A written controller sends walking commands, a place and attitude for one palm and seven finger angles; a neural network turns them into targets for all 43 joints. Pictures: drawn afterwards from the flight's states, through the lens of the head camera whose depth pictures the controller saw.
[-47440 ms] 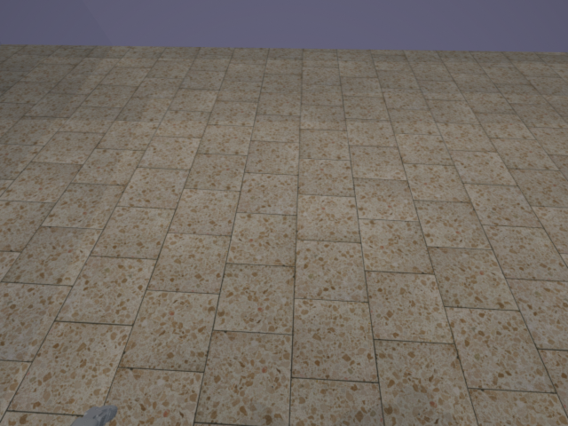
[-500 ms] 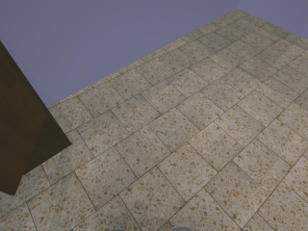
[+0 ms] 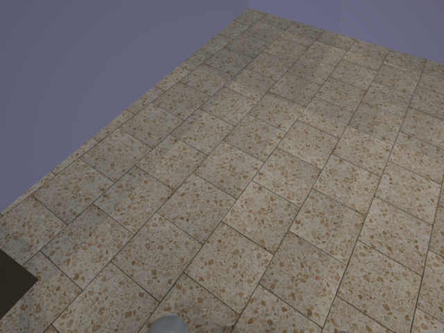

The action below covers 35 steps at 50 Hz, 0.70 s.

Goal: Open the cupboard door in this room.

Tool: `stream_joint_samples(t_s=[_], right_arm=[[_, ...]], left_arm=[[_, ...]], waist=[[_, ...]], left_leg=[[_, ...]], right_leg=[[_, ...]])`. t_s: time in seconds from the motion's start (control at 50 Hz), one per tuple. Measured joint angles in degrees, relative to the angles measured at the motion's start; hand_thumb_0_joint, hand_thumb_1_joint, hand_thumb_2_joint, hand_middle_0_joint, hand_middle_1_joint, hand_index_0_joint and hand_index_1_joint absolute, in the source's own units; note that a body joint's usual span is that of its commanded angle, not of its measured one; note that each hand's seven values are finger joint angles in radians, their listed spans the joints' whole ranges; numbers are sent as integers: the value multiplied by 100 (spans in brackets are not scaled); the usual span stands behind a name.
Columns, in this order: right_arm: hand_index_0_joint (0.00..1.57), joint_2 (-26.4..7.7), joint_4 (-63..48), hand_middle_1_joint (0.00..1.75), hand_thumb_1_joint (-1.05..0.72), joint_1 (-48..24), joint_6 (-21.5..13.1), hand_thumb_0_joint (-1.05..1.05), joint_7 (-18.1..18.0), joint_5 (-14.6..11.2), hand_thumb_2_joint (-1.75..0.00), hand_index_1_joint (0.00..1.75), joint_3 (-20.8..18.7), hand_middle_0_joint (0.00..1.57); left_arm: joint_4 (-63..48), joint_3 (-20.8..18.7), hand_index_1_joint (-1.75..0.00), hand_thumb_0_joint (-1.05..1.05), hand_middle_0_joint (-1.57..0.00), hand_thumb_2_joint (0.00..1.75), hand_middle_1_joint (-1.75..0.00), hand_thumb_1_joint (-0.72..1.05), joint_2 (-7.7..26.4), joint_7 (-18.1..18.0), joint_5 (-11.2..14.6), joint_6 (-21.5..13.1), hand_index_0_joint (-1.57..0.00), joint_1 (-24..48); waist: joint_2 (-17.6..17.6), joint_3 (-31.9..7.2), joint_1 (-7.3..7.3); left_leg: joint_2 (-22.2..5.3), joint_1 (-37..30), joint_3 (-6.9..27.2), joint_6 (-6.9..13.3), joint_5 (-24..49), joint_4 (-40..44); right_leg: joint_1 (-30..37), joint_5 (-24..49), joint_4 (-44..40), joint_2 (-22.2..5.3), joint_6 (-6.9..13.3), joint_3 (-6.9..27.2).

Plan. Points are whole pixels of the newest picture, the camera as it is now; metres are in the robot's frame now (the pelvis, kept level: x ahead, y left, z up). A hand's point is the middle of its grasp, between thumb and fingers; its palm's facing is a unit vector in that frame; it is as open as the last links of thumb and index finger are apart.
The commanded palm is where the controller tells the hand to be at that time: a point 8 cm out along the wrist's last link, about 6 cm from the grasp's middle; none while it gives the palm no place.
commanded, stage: walk to a spot facing it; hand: left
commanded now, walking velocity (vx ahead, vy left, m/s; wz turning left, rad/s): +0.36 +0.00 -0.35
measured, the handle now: out of the picture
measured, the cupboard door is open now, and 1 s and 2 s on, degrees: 48 48 48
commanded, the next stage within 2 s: turn to face it in 0.94 s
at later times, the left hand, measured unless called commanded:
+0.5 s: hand (184, 223) +0.38 +0.12 -0.17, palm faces -0.20 -0.95 -0.22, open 7.4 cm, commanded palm none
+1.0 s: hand (203, 175) +0.53 +0.09 -0.17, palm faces -0.21 -0.96 -0.17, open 7.4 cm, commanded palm none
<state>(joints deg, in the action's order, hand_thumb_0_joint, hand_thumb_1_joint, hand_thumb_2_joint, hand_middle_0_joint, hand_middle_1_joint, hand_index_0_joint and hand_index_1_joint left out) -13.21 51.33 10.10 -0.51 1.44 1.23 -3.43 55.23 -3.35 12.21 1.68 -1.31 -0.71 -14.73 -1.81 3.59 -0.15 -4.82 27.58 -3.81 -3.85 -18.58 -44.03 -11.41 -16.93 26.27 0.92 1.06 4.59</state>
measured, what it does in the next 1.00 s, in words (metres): walks ahead, turning right: left foot, then right foot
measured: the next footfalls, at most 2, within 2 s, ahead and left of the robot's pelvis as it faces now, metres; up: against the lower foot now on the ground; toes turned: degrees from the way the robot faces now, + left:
left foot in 0.08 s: +0.14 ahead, +0.14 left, +0.00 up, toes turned +3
right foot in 0.42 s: +0.27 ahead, -0.16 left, +0.00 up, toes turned -16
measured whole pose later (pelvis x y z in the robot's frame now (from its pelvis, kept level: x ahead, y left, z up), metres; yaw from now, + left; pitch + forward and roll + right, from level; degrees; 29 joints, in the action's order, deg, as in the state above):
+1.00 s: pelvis +0.44 -0.09 +0.00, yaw -15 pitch +0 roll +0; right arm -10.1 58.6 15.1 -3.8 -0.4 2.2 -2.8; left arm 59.5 -3.7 10.7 2.2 -1.1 -0.5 -12.9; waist -0.3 2.5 -0.7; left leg -4.9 11.0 -8.8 -1.1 -13.8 -24.7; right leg -28.4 -18.4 52.0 -4.7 0.0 -3.8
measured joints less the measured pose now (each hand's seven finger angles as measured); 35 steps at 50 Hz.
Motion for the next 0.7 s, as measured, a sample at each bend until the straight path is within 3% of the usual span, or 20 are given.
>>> stream_joint_samples(t_s=[0.06,0.12,0.16,0.2,0.24,0.3,0.4,0.44,0.5,0.54,0.62,0.7], right_arm=[[20,35,-115,30,-90,-88,-180,1,-25,0,-90,30,62,20],[20,114,-152,30,-90,-68,-347,1,-118,97,-90,30,125,20],[20,240,-127,30,-90,117,-366,0,-135,127,-90,30,181,21],[20,322,-10,30,-90,352,-382,0,-160,133,-90,30,211,21],[20,365,175,30,-90,563,-380,0,-176,131,-90,30,232,21],[20,357,440,30,-90,855,-319,0,-151,128,-90,30,227,21],[20,271,770,30,-90,1317,-171,1,-110,118,-90,30,163,21],[20,263,899,30,-90,1489,-96,1,-90,52,-90,30,159,21],[20,148,1077,30,-90,1232,70,1,-78,-3,-90,30,95,21],[20,136,1050,30,-90,1006,72,1,-92,5,-90,30,67,20],[20,243,799,30,-91,567,-4,1,-64,19,-90,30,44,20],[19,323,601,30,-91,174,-96,1,3,18,-90,30,36,20]], left_arm=[[120,-17,-30,1,-20,90,-29,91,-36,25,21,36,-20,-202],[254,-50,-30,1,-20,90,-29,91,5,39,43,129,-20,-231],[284,-104,-30,1,-20,90,-29,91,91,58,-1,166,-20,-110],[214,-141,-30,1,-20,90,-29,91,132,103,-38,175,-20,114],[71,-136,-30,1,-20,90,-29,91,128,150,-43,158,-20,350],[-121,-86,-30,1,-20,90,-29,91,72,192,-19,118,-19,628],[-211,-42,-30,1,-20,90,-29,91,65,207,-26,62,-19,910],[-246,-50,-30,1,-20,90,-29,91,115,167,-42,-77,-19,955],[-173,-34,-30,1,-20,90,-29,91,-46,19,45,-161,-20,941],[-89,-7,-30,1,-20,90,-29,91,-125,-61,60,-166,-20,768],[197,-51,-30,0,-20,90,-29,93,-168,-165,65,-202,-20,351],[497,-42,-30,0,-20,90,-29,94,-91,-115,48,-231,-20,-21]], waist=[[-16,-55,-56],[-27,-100,-28],[-117,-139,9],[-109,-132,16],[-48,-82,4],[101,-22,43],[238,6,259],[150,-29,259],[346,146,272],[342,137,283],[133,10,230],[27,-74,63]], left_leg=[[104,-495,-89,65,340,1148],[28,-617,-181,327,511,936],[5,-840,-285,353,288,1003],[-32,-1116,-312,279,298,1334],[-74,-1401,-359,235,379,1711],[-156,-1795,-484,174,357,2091],[-309,-2287,-732,-74,-209,1900],[-349,-2033,-714,-1,-730,831],[-305,-1086,-128,184,-966,-1479],[-282,-550,-68,177,-709,-1915],[-299,13,-145,123,-223,-1085],[-238,8,-172,125,286,224]], right_leg=[[124,-359,281,68,-74,180],[-556,-1032,2341,102,8,-21],[-1115,-942,3524,-8,15,-266],[-1566,-595,3943,-163,-23,-495],[-1872,-268,3700,-316,-63,-631],[-1995,13,2613,-454,-69,-785],[-1522,332,1062,-376,26,-1037],[-1294,360,858,-355,211,-972],[-1042,84,1090,-177,232,-1053],[-721,103,729,-99,180,-1048],[-131,207,-38,-9,216,-938],[362,55,-376,37,156,-820]])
